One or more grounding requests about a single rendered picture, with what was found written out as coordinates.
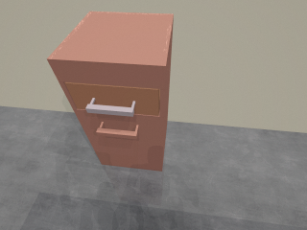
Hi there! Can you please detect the cabinet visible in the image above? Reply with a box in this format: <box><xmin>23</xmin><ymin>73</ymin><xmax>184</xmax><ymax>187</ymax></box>
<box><xmin>47</xmin><ymin>11</ymin><xmax>174</xmax><ymax>172</ymax></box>

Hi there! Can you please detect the handle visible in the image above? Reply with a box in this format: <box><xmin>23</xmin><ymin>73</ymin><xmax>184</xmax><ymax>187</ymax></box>
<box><xmin>96</xmin><ymin>127</ymin><xmax>138</xmax><ymax>139</ymax></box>
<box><xmin>85</xmin><ymin>98</ymin><xmax>136</xmax><ymax>117</ymax></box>

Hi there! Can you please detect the drawer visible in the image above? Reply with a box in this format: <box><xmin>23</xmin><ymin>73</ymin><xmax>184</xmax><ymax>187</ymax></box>
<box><xmin>65</xmin><ymin>82</ymin><xmax>160</xmax><ymax>116</ymax></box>

